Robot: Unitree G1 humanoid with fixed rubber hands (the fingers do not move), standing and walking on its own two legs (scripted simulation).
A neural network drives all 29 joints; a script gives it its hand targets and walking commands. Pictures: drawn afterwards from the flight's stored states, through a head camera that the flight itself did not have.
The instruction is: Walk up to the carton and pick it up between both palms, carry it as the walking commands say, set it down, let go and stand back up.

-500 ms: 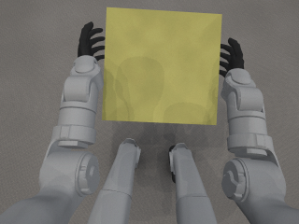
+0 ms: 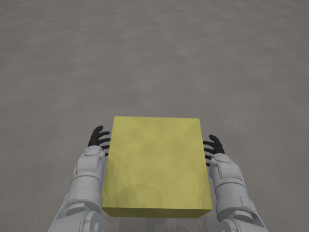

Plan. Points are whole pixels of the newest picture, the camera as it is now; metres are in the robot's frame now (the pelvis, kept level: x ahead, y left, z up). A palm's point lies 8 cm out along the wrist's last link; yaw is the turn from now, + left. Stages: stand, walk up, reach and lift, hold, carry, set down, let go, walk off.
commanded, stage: reach and lift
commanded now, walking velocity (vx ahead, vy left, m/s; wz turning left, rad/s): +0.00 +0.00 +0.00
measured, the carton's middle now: (155, 167) +0.36 +0.02 -0.05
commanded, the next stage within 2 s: hold in 1.64 s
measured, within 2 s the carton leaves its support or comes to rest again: neither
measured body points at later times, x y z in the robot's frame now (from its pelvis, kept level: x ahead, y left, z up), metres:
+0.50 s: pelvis +0.05 +0.01 +0.03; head +0.00 +0.00 +0.48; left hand +0.33 +0.18 +0.07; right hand +0.33 -0.17 +0.04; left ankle +0.04 +0.14 -0.71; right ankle +0.03 -0.14 -0.71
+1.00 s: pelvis +0.01 +0.02 +0.03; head -0.07 +0.02 +0.48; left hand +0.33 +0.18 +0.09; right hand +0.32 -0.17 +0.07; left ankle +0.04 +0.14 -0.71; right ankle +0.03 -0.14 -0.71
